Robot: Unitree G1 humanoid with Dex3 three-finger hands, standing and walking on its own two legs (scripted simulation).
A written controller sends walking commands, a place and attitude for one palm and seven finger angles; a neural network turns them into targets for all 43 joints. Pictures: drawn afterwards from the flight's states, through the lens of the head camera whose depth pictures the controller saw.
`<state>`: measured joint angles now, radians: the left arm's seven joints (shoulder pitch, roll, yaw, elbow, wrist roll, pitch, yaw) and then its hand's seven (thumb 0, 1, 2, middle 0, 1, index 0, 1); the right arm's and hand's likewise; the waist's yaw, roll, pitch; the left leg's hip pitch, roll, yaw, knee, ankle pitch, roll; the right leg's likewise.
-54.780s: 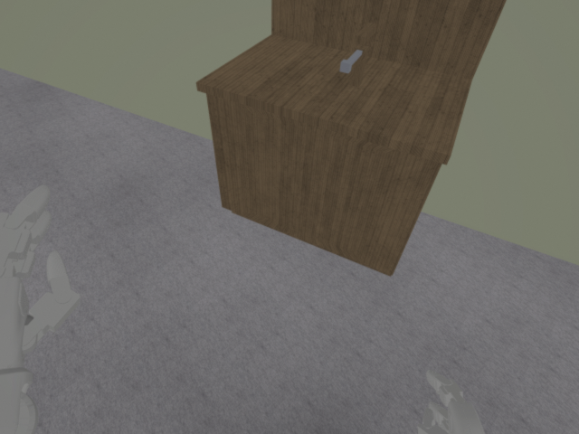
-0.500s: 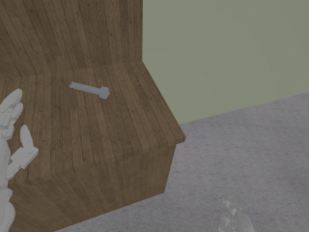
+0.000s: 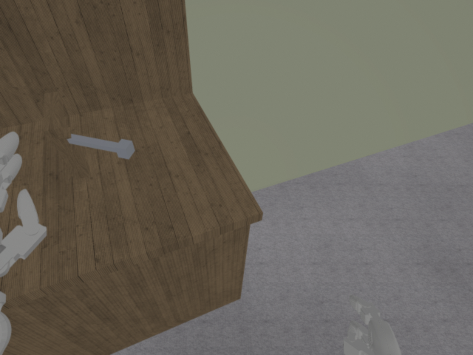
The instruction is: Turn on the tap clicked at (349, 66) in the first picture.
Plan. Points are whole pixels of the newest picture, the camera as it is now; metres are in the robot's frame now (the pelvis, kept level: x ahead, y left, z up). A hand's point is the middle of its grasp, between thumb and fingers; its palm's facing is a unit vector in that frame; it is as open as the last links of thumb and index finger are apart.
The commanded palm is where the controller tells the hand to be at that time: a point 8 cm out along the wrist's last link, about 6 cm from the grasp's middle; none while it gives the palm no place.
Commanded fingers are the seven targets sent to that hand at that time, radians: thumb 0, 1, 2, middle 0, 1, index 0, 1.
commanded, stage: shuffle to correct the standing spot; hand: left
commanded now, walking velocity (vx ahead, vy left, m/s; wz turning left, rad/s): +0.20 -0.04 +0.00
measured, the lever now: (125, 149) +0.49 +0.26 +0.07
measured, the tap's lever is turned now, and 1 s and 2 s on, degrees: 54 54 54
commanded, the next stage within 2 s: come to a stop and stand still in 0.88 s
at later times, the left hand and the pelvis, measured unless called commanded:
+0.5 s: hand (46, 236) +0.21 +0.24 +0.18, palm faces +0.42 -0.83 -0.36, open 7.4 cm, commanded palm +0.16 +0.27 +0.19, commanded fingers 0.00 0.90 0.90 -0.20 -0.30 -0.20 -0.30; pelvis +0.01 -0.01 +0.01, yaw +1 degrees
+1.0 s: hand (72, 194) +0.27 +0.23 +0.18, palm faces +0.45 -0.82 -0.36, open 7.4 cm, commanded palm +0.22 +0.26 +0.19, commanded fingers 0.00 0.90 0.90 -0.20 -0.30 -0.20 -0.30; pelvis +0.06 -0.02 +0.01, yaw +0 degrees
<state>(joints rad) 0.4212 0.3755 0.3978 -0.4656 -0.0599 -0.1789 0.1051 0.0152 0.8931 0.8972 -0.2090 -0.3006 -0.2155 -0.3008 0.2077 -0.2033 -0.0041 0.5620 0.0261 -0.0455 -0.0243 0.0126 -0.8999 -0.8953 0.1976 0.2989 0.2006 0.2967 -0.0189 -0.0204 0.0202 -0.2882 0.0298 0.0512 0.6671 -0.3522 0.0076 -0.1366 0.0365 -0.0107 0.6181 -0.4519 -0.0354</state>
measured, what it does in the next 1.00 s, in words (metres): steps on the spot: right foot, then left foot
